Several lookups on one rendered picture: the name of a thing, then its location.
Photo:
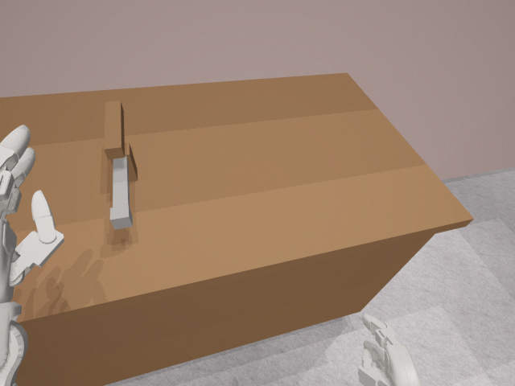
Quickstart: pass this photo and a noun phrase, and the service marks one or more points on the counter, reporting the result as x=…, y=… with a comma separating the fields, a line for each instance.
x=259, y=207

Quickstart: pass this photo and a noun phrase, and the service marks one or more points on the tap lever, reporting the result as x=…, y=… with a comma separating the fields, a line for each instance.
x=120, y=213

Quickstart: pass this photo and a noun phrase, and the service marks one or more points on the robot left hand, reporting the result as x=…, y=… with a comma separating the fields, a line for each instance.
x=16, y=162

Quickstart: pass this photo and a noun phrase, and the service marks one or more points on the left robot forearm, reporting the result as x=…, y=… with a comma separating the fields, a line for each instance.
x=13, y=343

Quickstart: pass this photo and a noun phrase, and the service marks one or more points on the robot right hand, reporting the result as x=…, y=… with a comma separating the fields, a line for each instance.
x=395, y=366

